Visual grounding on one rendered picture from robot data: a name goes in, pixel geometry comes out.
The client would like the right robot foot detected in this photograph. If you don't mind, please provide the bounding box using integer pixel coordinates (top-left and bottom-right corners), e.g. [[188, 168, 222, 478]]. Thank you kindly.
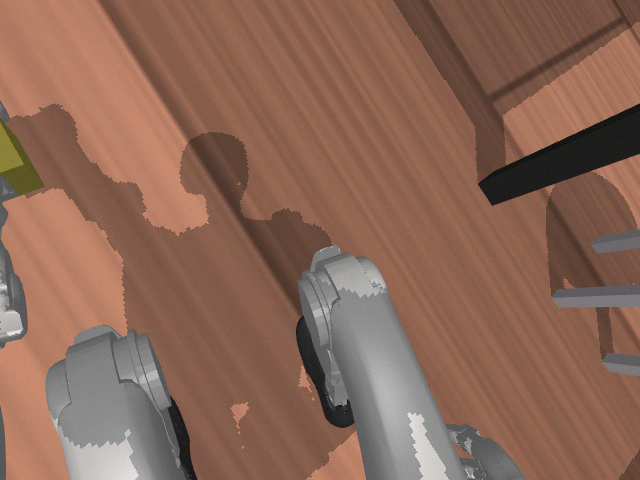
[[296, 315, 355, 428]]

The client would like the right robot hand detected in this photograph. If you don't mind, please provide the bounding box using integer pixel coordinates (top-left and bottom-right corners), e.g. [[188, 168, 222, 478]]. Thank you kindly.
[[446, 423, 526, 480]]

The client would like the left robot foot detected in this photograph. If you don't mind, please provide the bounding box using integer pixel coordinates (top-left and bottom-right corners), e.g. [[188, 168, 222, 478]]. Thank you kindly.
[[167, 396, 198, 480]]

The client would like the left robot arm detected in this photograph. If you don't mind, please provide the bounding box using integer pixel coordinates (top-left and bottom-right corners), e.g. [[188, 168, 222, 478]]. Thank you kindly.
[[0, 177, 28, 480]]

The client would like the cube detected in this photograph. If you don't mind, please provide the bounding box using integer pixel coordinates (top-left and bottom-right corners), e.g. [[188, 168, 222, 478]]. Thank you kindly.
[[0, 118, 45, 202]]

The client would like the left robot hand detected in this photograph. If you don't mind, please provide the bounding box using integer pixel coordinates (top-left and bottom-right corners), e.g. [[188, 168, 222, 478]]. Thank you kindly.
[[0, 100, 18, 202]]

